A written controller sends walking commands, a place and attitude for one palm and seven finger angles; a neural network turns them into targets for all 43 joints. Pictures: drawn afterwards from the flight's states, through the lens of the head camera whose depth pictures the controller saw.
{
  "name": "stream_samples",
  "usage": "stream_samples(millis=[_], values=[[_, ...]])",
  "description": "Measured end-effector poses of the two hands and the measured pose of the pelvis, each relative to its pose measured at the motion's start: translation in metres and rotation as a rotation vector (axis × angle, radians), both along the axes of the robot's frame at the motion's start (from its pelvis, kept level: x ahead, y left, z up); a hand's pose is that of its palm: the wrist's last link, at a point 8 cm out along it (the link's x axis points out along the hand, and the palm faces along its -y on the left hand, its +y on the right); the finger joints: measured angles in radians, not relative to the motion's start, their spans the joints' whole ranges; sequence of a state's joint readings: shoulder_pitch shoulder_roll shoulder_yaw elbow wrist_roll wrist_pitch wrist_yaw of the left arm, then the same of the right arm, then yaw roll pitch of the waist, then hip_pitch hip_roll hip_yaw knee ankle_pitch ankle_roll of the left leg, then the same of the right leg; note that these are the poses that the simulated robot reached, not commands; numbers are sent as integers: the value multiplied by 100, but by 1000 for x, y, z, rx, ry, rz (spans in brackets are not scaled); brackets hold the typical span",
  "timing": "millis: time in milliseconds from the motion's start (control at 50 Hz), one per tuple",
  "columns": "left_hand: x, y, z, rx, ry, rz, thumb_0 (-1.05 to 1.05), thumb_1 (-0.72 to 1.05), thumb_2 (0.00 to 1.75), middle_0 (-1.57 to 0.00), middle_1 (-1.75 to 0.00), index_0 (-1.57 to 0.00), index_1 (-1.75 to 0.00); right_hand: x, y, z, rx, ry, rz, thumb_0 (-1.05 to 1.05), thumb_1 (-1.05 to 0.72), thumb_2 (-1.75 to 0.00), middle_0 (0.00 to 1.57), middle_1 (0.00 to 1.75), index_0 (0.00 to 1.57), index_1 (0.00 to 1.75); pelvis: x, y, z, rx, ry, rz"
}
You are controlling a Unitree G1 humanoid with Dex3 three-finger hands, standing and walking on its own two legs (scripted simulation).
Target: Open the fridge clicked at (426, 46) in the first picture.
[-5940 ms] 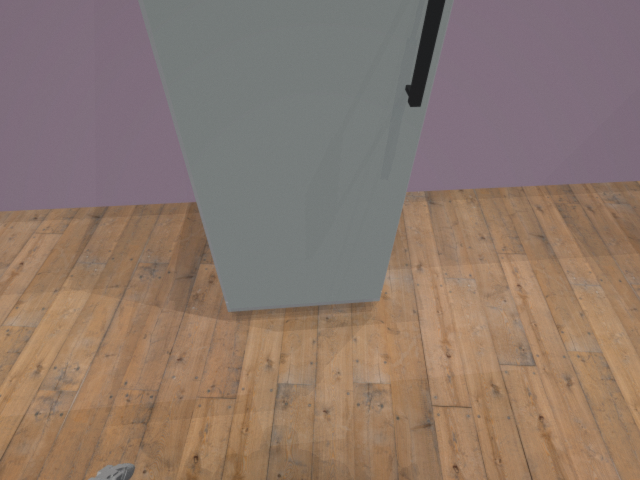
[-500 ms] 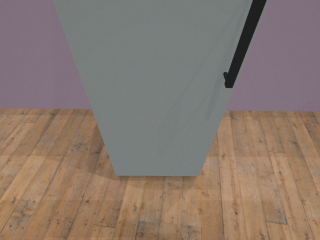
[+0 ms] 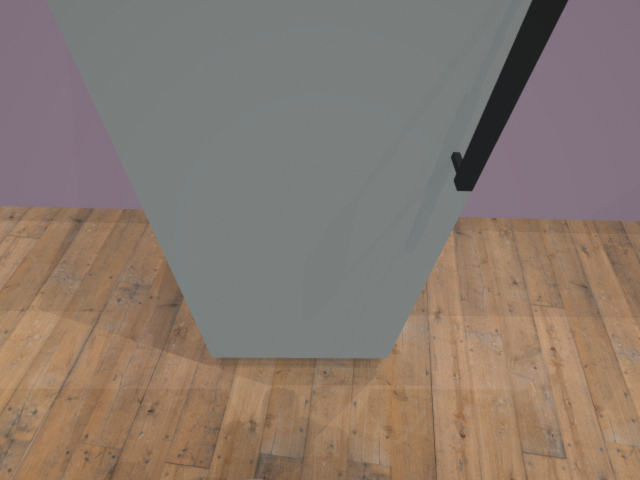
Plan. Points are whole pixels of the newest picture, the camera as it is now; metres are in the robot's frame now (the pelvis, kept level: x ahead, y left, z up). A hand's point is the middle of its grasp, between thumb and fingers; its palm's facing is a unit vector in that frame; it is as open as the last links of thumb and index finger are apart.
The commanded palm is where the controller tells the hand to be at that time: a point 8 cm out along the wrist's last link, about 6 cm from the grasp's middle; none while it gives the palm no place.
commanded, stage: come to a stop and stand still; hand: right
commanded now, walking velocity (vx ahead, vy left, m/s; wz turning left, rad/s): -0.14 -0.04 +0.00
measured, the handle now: (497, 87) +0.49 -0.16 +0.24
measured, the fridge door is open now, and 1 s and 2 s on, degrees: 0 0 0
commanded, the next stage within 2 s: look again from close up in 1.60 s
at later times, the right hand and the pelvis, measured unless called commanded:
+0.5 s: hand out of the picture +0.05 -0.19 -0.16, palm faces +0.05 +0.97 -0.23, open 7.4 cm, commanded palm none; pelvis +0.01 -0.01 +0.01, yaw +1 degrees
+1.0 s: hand out of the picture +0.05 -0.17 -0.15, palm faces -0.01 +0.98 -0.22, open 7.4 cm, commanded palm none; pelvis +0.00 +0.01 +0.01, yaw +1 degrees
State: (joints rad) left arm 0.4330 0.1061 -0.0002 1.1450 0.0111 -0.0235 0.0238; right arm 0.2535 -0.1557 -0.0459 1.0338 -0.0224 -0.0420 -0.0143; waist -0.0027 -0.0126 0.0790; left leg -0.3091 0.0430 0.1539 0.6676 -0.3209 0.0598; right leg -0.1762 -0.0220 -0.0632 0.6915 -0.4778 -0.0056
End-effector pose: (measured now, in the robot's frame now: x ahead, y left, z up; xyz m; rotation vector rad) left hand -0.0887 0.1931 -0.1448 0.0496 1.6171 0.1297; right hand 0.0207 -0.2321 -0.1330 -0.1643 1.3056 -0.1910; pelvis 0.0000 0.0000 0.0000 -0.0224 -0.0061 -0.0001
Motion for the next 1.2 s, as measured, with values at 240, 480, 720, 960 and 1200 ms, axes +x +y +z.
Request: stream_samples(millis=[240,480,720,960,1200], values=[[127,17,11,106,-216,-47,3,95,90,-20,-30,-20,-30,8,-1,-4,40,67,-23,1,-93,-90,20,30,20,30,27,-15,9,19,2,4],[175,15,17,92,-394,-74,1,92,90,-20,-30,-20,-30,20,-10,4,7,28,-7,1,-91,-90,20,30,20,30,14,-11,11,-6,2,17],[135,43,5,54,-436,-26,0,91,90,-20,-30,-20,-30,20,7,20,-53,-109,55,1,-91,-90,20,30,20,30,-3,8,6,15,-39,7],[50,39,13,73,-188,-19,1,91,90,-20,-30,-20,-30,26,10,12,2,-81,75,1,-91,-90,20,30,20,30,-2,9,12,18,-17,11],[73,19,19,65,-176,-27,1,91,90,-20,-30,-20,-30,6,4,6,31,40,48,1,-91,-90,20,30,20,30,14,0,17,21,-7,17]])
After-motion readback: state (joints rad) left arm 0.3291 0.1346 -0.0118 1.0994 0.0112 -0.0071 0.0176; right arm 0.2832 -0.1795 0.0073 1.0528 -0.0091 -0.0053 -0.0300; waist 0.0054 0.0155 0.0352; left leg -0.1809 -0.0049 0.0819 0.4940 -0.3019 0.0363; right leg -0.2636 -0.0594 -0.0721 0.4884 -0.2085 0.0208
